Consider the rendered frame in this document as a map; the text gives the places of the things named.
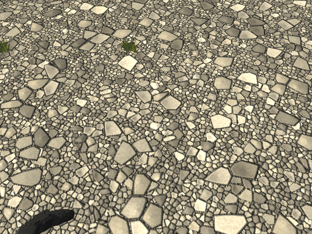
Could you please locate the left robot hand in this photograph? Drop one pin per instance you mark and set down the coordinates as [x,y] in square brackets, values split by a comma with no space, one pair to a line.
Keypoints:
[45,220]

